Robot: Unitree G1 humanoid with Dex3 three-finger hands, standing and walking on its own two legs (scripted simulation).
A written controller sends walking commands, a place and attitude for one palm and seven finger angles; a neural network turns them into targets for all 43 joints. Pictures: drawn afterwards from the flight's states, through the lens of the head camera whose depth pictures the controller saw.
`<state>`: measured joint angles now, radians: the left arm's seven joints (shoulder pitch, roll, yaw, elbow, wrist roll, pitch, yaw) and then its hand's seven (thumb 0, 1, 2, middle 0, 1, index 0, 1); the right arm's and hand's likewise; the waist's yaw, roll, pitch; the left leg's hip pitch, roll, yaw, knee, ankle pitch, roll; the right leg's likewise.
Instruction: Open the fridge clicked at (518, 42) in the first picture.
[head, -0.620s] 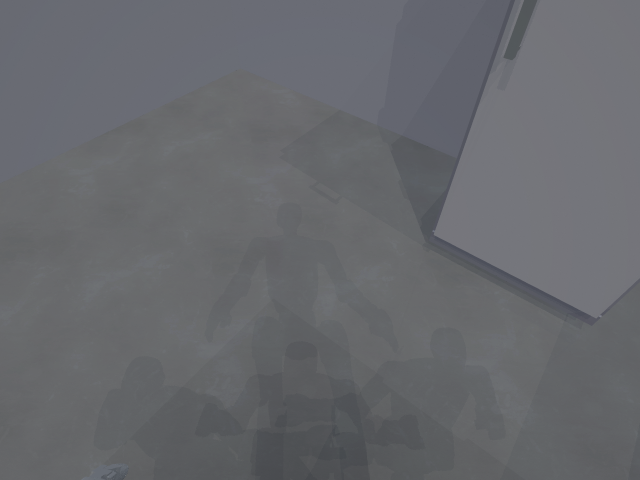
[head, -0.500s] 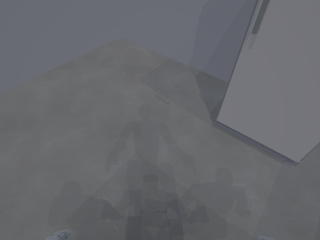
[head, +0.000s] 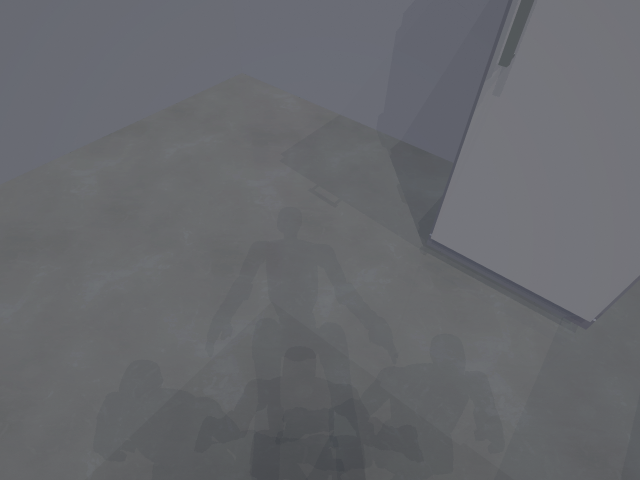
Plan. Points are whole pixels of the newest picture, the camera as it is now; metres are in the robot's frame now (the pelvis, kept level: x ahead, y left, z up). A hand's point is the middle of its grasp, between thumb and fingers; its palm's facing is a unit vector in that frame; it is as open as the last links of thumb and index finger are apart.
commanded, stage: stand and wait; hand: left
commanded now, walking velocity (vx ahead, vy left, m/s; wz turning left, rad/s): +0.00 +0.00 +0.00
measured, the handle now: (527, 6) +1.09 -0.41 +0.18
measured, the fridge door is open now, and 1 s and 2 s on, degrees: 0 0 0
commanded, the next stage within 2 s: look at it before walking up in 0.46 s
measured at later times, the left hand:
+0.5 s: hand out of the picture +0.06 +0.24 -0.15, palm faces -0.03 -0.94 -0.33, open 7.4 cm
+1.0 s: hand out of the picture +0.07 +0.25 -0.15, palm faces -0.03 -0.94 -0.34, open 7.4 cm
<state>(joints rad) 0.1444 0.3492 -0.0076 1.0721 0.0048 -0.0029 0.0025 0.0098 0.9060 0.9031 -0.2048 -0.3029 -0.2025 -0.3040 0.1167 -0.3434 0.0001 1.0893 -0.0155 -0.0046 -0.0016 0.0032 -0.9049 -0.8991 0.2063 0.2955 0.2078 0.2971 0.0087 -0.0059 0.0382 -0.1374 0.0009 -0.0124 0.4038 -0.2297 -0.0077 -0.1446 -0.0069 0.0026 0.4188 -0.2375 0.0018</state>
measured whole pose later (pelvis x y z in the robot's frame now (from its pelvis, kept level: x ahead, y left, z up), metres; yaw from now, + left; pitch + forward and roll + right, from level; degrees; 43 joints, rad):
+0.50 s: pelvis -0.01 +0.00 +0.00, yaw +0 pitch -2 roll +0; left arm 0.14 0.34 -0.01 1.08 0.01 -0.01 0.00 0.01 0.91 0.90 -0.20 -0.30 -0.20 -0.30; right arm 0.12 -0.34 0.00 1.11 -0.01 -0.01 0.01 0.00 -0.91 -0.90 0.21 0.30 0.21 0.30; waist 0.00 0.00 0.04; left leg -0.15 0.00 -0.01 0.38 -0.20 -0.01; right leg -0.16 0.00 0.00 0.39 -0.20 0.00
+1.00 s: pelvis +0.00 +0.00 +0.00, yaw +0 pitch -2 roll +0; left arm 0.13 0.35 -0.01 1.09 0.01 -0.01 0.00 0.01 0.91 0.90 -0.20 -0.30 -0.20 -0.30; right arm 0.10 -0.34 0.01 1.11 -0.01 -0.01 0.00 0.00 -0.91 -0.90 0.21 0.30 0.21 0.30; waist 0.01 0.00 0.04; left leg -0.13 0.00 -0.01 0.36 -0.20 -0.01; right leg -0.14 0.00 0.00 0.38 -0.21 0.00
